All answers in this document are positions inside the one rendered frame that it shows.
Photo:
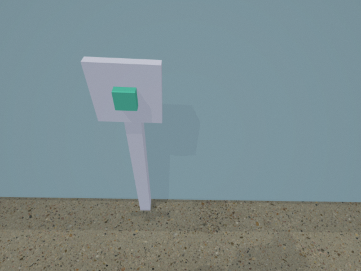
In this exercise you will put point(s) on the panel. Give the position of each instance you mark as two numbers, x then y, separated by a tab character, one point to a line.
102	74

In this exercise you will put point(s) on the button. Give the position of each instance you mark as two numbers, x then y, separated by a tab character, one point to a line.
125	98

